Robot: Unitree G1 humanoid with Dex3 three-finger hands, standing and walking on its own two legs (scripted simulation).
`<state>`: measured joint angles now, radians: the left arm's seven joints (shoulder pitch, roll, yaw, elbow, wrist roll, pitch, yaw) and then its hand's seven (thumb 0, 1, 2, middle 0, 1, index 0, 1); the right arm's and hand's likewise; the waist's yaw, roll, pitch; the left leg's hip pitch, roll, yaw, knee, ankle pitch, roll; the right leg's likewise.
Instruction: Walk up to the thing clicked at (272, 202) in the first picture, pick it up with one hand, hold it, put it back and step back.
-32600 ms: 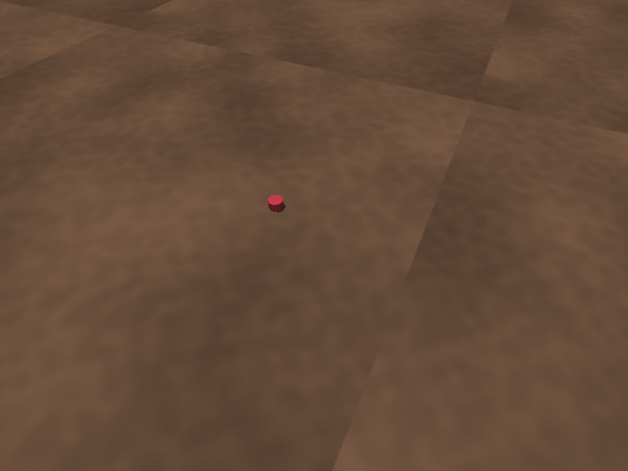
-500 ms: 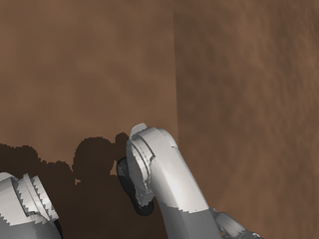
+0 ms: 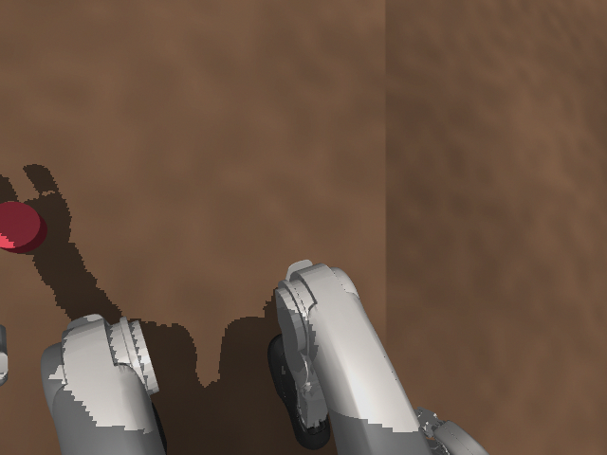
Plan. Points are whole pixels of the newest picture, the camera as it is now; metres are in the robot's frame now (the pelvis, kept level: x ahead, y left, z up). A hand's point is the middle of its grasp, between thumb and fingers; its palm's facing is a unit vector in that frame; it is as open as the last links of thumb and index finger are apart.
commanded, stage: withdraw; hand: left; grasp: from above
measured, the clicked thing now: (16, 227) +0.46 +0.30 -0.30
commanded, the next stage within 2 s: home in 0.52 s
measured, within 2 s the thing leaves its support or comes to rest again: neither
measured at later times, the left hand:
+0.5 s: hand out of the picture +0.44 +0.31 -0.15, palm faces -0.45 -0.10 -0.89, open 14.0 cm
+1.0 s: hand out of the picture +0.43 +0.33 -0.08, palm faces -0.34 -0.37 -0.86, open 10.8 cm
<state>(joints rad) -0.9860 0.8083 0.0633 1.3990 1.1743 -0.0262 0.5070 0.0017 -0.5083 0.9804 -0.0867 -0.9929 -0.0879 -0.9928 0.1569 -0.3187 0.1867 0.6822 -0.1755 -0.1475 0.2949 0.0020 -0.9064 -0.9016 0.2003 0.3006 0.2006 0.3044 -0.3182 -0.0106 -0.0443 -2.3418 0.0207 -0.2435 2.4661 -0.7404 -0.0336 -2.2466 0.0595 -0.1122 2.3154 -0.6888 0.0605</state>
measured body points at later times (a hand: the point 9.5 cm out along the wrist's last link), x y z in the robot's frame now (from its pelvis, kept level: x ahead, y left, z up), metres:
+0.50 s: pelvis -0.02 -0.01 +0.01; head +0.21 +0.09 +0.38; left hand +0.46 +0.31 -0.10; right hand +0.06 -0.29 -0.07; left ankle +0.05 +0.13 -0.29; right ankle +0.10 -0.13 -0.29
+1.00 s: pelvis +0.00 +0.00 +0.06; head +0.23 +0.07 +0.44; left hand +0.45 +0.34 -0.03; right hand +0.08 -0.25 -0.06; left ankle +0.05 +0.13 -0.29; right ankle +0.10 -0.13 -0.29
